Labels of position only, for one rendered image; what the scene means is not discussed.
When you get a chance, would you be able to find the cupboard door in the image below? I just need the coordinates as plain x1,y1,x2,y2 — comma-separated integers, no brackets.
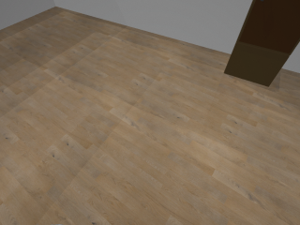
239,0,300,53

